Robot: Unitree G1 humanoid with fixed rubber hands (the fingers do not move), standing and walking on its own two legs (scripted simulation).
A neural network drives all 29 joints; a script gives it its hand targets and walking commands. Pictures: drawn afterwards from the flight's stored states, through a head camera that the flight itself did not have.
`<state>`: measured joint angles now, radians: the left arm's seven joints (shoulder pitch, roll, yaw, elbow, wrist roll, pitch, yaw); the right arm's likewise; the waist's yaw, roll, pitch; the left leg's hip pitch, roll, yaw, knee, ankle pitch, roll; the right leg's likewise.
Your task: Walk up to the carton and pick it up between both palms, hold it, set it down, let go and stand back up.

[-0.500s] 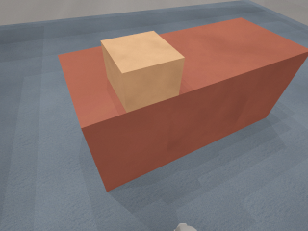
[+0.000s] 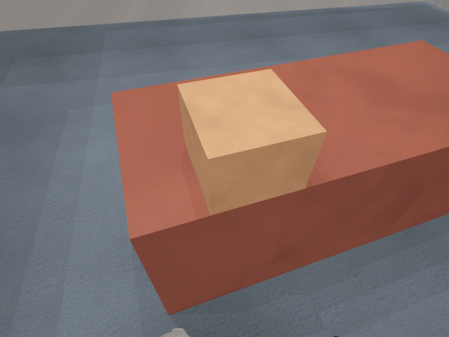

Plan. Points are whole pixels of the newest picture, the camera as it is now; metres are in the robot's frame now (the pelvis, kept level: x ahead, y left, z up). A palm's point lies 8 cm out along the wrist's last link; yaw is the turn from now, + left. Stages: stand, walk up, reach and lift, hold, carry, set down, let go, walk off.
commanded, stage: walk up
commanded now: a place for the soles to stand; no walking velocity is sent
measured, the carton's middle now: (242, 137) +0.60 -0.03 -0.01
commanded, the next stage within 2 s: none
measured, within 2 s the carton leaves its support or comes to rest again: neither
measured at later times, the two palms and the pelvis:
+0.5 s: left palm out of the picture +0.10 +0.25 -0.12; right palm out of the picture +0.11 -0.24 -0.14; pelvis +0.04 +0.01 +0.00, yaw -3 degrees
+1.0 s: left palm out of the picture +0.09 +0.27 -0.13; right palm out of the picture +0.06 -0.23 -0.12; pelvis +0.04 +0.02 +0.01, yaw -5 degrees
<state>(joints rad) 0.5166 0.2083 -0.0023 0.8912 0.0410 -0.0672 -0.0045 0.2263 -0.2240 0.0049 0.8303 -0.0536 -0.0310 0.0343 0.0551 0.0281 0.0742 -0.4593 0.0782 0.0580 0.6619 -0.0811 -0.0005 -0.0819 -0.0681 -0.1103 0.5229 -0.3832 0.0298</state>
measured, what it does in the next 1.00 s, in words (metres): steps on the spot: left foot, then right foot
